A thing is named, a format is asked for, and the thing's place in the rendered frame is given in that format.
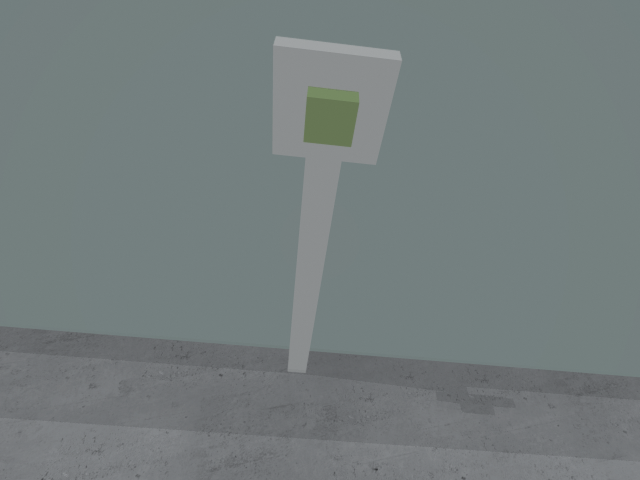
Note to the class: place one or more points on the button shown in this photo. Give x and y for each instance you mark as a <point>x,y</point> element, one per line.
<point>330,116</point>

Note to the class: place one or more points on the panel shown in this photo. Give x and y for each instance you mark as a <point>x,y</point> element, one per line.
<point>297,64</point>

